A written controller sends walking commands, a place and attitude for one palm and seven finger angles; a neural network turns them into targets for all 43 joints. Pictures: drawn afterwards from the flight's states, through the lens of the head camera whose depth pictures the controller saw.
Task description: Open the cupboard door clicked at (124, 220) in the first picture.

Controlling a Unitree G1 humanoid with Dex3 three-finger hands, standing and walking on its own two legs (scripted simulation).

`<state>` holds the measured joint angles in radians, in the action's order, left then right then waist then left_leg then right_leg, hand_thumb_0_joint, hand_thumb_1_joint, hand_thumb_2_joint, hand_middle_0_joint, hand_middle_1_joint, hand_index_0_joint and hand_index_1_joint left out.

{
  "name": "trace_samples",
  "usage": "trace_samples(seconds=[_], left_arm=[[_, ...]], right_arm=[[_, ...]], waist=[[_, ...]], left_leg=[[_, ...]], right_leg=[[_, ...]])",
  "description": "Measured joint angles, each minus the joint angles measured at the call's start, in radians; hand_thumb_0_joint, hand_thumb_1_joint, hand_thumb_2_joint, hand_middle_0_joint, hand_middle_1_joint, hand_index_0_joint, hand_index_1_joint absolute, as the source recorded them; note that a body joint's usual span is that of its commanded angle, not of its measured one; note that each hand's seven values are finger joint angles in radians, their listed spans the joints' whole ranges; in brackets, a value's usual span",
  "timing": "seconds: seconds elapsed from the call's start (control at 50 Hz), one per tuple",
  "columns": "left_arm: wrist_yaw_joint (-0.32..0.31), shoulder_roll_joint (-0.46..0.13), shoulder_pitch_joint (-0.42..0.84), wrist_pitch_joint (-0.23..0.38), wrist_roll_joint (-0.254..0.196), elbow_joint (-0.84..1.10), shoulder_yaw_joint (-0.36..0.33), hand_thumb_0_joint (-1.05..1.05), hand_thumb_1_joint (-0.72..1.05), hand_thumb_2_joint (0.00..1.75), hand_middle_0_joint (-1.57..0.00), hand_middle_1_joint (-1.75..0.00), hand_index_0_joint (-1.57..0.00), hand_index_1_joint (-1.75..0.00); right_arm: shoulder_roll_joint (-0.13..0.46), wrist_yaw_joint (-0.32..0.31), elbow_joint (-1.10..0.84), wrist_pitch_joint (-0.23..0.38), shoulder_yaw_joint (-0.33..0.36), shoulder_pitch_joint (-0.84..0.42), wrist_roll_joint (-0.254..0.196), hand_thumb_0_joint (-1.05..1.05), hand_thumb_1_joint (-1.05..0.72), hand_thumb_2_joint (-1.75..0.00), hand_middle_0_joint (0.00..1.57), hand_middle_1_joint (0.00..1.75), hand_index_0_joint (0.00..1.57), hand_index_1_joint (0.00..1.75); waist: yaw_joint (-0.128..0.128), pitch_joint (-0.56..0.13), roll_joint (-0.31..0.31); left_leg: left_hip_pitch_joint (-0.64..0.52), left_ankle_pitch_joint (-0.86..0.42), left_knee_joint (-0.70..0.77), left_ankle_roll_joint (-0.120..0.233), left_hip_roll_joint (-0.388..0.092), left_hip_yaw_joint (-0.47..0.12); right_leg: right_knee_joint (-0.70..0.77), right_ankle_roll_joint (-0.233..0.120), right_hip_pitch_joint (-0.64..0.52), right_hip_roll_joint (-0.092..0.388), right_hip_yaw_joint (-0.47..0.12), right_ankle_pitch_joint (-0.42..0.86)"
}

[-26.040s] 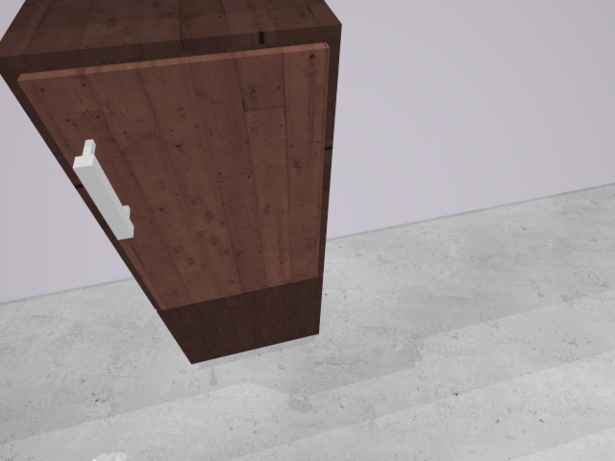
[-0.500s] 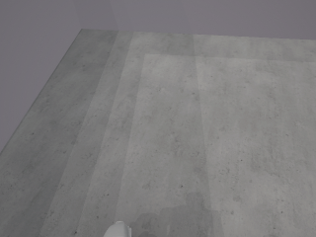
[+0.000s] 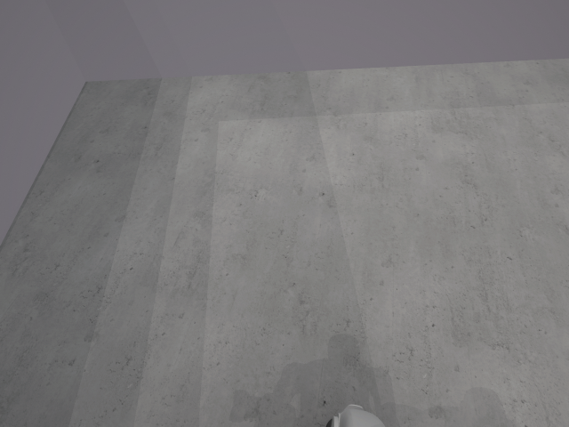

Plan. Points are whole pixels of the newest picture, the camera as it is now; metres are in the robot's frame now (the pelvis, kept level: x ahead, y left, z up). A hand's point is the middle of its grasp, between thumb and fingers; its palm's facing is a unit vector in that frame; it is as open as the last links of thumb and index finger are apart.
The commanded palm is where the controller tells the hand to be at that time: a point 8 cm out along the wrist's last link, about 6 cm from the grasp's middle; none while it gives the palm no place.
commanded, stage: turn to face it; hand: left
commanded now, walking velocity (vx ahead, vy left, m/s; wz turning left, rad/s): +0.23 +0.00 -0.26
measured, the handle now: out of the picture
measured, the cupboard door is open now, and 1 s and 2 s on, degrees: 43 43 43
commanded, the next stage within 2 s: none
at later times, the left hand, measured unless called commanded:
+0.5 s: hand (196, 385) +0.21 +0.17 -0.19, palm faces +0.20 -0.96 -0.18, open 7.2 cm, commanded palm none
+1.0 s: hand (211, 363) +0.24 +0.14 -0.15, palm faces +0.44 -0.85 -0.29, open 7.4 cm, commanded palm none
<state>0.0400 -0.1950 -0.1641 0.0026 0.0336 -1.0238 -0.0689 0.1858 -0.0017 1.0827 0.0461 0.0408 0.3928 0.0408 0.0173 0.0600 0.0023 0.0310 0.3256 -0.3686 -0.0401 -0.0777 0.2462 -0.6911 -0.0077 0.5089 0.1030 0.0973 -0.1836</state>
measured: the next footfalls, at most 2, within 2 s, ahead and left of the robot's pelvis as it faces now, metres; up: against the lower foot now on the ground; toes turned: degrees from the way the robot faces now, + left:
right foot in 0.06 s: +0.16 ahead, -0.12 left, +0.00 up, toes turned -9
left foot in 0.48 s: +0.27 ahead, +0.09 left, +0.00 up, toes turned +19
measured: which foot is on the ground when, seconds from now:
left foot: down 0.00-0.06, up 0.08-0.46, down 0.48-0.86, up 0.88-1.00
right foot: up 0.00-0.04, down 0.06-0.48, up 0.50-0.84, down 0.86-1.00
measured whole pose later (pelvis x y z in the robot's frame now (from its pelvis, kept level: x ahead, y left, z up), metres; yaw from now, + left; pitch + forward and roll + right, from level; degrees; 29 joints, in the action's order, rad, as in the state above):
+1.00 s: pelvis +0.25 -0.08 +0.00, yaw +28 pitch +2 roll +2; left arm -0.02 -0.20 -0.19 -0.01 0.03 -0.88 -0.04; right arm 0.26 0.02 0.92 -0.08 0.09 0.13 0.02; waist 0.02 0.09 -0.02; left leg 0.55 0.45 -1.12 -0.06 0.01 0.01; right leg -0.56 0.01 0.25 0.09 0.10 -0.34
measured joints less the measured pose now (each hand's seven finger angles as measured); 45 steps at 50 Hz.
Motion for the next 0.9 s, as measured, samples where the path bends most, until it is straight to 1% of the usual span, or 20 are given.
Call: trace_samples(seconds=[0.04,0.06,0.08,0.1,0.14,0.18,0.24,0.34,0.44,0.48,0.5,0.54,0.58,0.62,0.68,0.74,0.8,0.84,0.86,0.9], left_arm=[[0.002,-0.01,0.019,0.009,0.001,0.008,0.002,0.01,0.93,0.9,-0.2,-0.3,-0.19,-0.3],[0.001,-0.017,0.026,0.022,0.002,0.013,0.002,0.01,0.93,0.9,-0.2,-0.3,-0.19,-0.3],[-0.004,-0.016,0.037,0.037,0.001,0.016,0.0,0.01,0.93,0.9,-0.2,-0.3,-0.19,-0.3],[-0.012,-0.013,0.045,0.049,-0.006,0.019,0.0,0.01,0.92,0.9,-0.2,-0.3,-0.19,-0.3],[-0.028,-0.002,0.049,0.057,-0.015,0.019,0.008,0.01,0.92,0.9,-0.2,-0.3,-0.19,-0.3],[-0.041,0.013,0.042,0.056,-0.017,0.012,0.019,0.01,0.92,0.9,-0.2,-0.3,-0.19,-0.3],[-0.06,0.03,0.027,0.062,-0.024,0.001,0.02,0.0,0.94,0.9,-0.2,-0.3,-0.2,-0.3],[-0.065,0.019,0.02,0.055,-0.02,0.003,0.02,-0.02,0.97,0.9,-0.2,-0.3,-0.2,-0.3],[-0.061,0.011,-0.003,0.031,-0.014,0.01,0.018,-0.01,0.96,0.9,-0.2,-0.3,-0.2,-0.3],[-0.058,0.007,-0.026,0.019,-0.016,0.015,0.018,-0.01,0.95,0.9,-0.2,-0.3,-0.2,-0.3],[-0.055,0.008,-0.036,0.009,-0.02,0.018,0.018,0.0,0.94,0.9,-0.2,-0.3,-0.2,-0.3],[-0.056,-0.007,-0.03,-0.022,-0.02,0.023,0.015,0.0,0.93,0.9,-0.2,-0.3,-0.2,-0.3],[-0.057,-0.017,-0.012,-0.042,-0.017,0.028,0.008,0.0,0.93,0.9,-0.2,-0.3,-0.2,-0.3],[-0.052,-0.023,0.007,-0.047,-0.013,0.043,0.001,0.01,0.92,0.9,-0.2,-0.3,-0.2,-0.3],[-0.048,-0.027,0.026,-0.045,-0.012,0.075,-0.002,0.01,0.92,0.9,-0.2,-0.3,-0.2,-0.3],[-0.047,-0.031,0.037,-0.046,-0.012,0.1,0.0,0.01,0.92,0.9,-0.2,-0.3,-0.19,-0.3],[-0.047,-0.032,0.043,-0.044,-0.013,0.121,0.003,0.01,0.92,0.9,-0.2,-0.3,-0.19,-0.3],[-0.046,-0.032,0.04,-0.036,-0.015,0.135,0.006,0.01,0.91,0.9,-0.2,-0.3,-0.19,-0.3],[-0.046,-0.038,0.03,-0.027,-0.013,0.147,0.009,0.01,0.91,0.9,-0.2,-0.3,-0.2,-0.3],[-0.052,-0.028,0.024,-0.014,-0.006,0.15,0.014,0.01,0.91,0.9,-0.2,-0.3,-0.2,-0.3]], right_arm=[[0.002,0.0,0.014,-0.008,-0.003,0.034,-0.001,0.01,-0.92,-0.9,0.2,0.3,0.2,0.3],[0.0,0.001,0.023,-0.011,-0.005,0.051,-0.006,0.01,-0.91,-0.9,0.2,0.3,0.2,0.3],[0.0,0.003,0.035,-0.02,-0.006,0.051,-0.013,0.01,-0.91,-0.9,0.2,0.3,0.2,0.3],[0.001,0.004,0.045,-0.031,-0.006,0.041,-0.02,0.01,-0.91,-0.9,0.2,0.3,0.2,0.3],[-0.001,0.0,0.057,-0.045,-0.003,0.013,-0.026,0.01,-0.91,-0.9,0.2,0.3,0.2,0.3],[-0.006,-0.007,0.052,-0.05,-0.001,-0.019,-0.026,0.01,-0.91,-0.9,0.2,0.3,0.2,0.3],[-0.023,-0.01,0.026,-0.05,-0.004,-0.059,-0.026,0.01,-0.91,-0.9,0.2,0.3,0.2,0.3],[-0.046,-0.002,-0.014,-0.064,-0.007,-0.126,-0.021,0.01,-0.91,-0.9,0.2,0.3,0.2,0.3],[-0.012,0.011,-0.051,-0.08,0.0,-0.181,-0.018,0.02,-0.94,-0.9,0.2,0.3,0.2,0.3],[0.009,0.017,-0.082,-0.075,0.001,-0.192,-0.013,0.02,-0.93,-0.9,0.2,0.3,0.2,0.3],[0.022,0.018,-0.101,-0.067,0.005,-0.195,-0.008,0.02,-0.93,-0.9,0.2,0.3,0.2,0.3],[0.03,0.01,-0.123,-0.059,0.008,-0.215,-0.007,0.01,-0.92,-0.9,0.2,0.3,0.2,0.3],[0.035,0.001,-0.138,-0.056,0.009,-0.22,-0.007,0.01,-0.92,-0.9,0.2,0.3,0.2,0.3],[0.04,-0.005,-0.146,-0.056,0.009,-0.221,-0.007,0.01,-0.92,-0.9,0.2,0.3,0.2,0.3],[0.046,-0.005,-0.151,-0.058,0.007,-0.225,-0.008,0.01,-0.91,-0.9,0.2,0.3,0.2,0.3],[0.047,0.001,-0.159,-0.065,0.011,-0.228,-0.007,0.01,-0.91,-0.9,0.2,0.3,0.2,0.3],[0.049,0.008,-0.167,-0.076,0.019,-0.229,-0.007,0.01,-0.9,-0.9,0.2,0.3,0.2,0.3],[0.051,0.01,-0.17,-0.086,0.026,-0.226,-0.01,0.01,-0.9,-0.9,0.2,0.3,0.2,0.3],[0.05,0.012,-0.175,-0.092,0.03,-0.219,-0.014,0.01,-0.9,-0.9,0.2,0.3,0.2,0.3],[0.062,0.016,-0.17,-0.105,0.042,-0.228,-0.019,0.01,-0.9,-0.9,0.2,0.3,0.2,0.3]], waist=[[0.011,0.008,-0.008],[0.013,0.011,-0.007],[0.011,0.021,-0.014],[0.013,0.032,-0.019],[0.022,0.041,-0.024],[0.031,0.033,-0.024],[0.04,0.009,-0.012],[0.027,-0.005,0.004],[0.008,0.01,0.024],[0.005,0.012,0.029],[0.009,0.005,0.021],[0.015,0.014,0.033],[0.011,0.013,0.034],[0.001,0.014,0.029],[-0.01,0.018,0.013],[-0.009,0.017,-0.007],[-0.001,0.016,-0.028],[0.003,0.012,-0.039],[0.001,0.001,-0.029],[-0.005,0.008,-0.038]], left_leg=[[-0.02,0.061,-0.054,-0.027,-0.023,0.011],[-0.006,0.102,-0.128,-0.031,-0.038,0.01],[0.038,0.139,-0.264,-0.021,-0.056,-0.012],[0.102,0.174,-0.428,-0.01,-0.055,-0.06],[0.232,0.167,-0.686,0.004,-0.036,-0.137],[0.332,0.112,-0.769,0.006,-0.029,-0.166],[0.425,0.05,-0.695,-0.002,-0.026,-0.173],[0.475,-0.005,-0.531,-0.01,-0.016,-0.14],[0.424,-0.02,-0.369,0.004,0.01,-0.092],[0.372,-0.124,-0.271,0.028,0.025,-0.089],[0.374,-0.119,-0.269,0.072,0.03,-0.098],[0.403,-0.061,-0.329,0.111,0.049,-0.109],[0.407,-0.048,-0.324,0.11,0.061,-0.125],[0.396,-0.072,-0.28,0.096,0.071,-0.144],[0.374,-0.106,-0.214,0.092,0.077,-0.177],[0.363,-0.125,-0.177,0.077,0.074,-0.217],[0.366,-0.126,-0.177,0.054,0.071,-0.264],[0.377,-0.115,-0.199,0.035,0.075,-0.297],[0.39,-0.104,-0.222,0.026,0.087,-0.306],[0.439,0.055,-0.372,0.012,0.097,-0.31]], right_leg=[[0.071,-0.016,-0.054,-0.024,0.025,-0.002],[0.1,-0.036,-0.084,-0.033,0.029,0.01],[0.064,-0.052,-0.08,-0.044,0.032,-0.003],[0.034,-0.061,-0.084,-0.05,0.037,-0.036],[0.045,-0.067,-0.126,-0.058,0.051,-0.077],[0.114,-0.054,-0.183,-0.065,0.069,-0.07],[0.218,-0.06,-0.261,-0.069,0.1,-0.055],[0.273,-0.051,-0.346,-0.065,0.156,-0.085],[0.188,-0.022,-0.387,-0.034,0.208,-0.186],[0.087,-0.003,-0.371,-0.01,0.22,-0.252],[-0.015,0.019,-0.33,0.0,0.21,-0.282],[-0.261,0.046,-0.22,-0.006,0.099,-0.381],[-0.431,0.063,-0.123,-0.023,0.012,-0.366],[-0.483,0.075,-0.061,-0.024,-0.038,-0.308],[-0.415,0.086,-0.025,-0.021,-0.078,-0.264],[-0.295,0.09,-0.034,-0.027,-0.091,-0.259],[-0.148,0.087,-0.083,-0.046,-0.087,-0.253],[-0.007,0.082,-0.145,-0.062,-0.075,-0.196],[0.092,0.071,-0.187,-0.055,-0.073,-0.171],[0.085,0.037,-0.192,-0.051,-0.054,-0.164]])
